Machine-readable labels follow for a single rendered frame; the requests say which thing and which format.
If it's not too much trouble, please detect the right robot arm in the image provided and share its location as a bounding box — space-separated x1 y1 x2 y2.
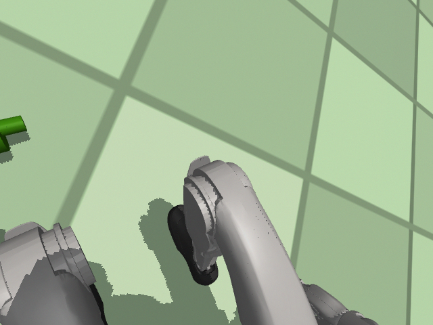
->
337 310 379 325

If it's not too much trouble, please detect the right robot foot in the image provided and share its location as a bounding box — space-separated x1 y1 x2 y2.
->
167 204 219 286

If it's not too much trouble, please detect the left robot foot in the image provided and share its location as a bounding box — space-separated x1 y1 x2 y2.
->
89 283 108 325

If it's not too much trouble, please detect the right robot hand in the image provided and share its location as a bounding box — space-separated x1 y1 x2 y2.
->
300 279 349 325

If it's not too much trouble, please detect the bottle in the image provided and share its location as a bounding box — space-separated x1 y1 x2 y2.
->
0 115 27 153

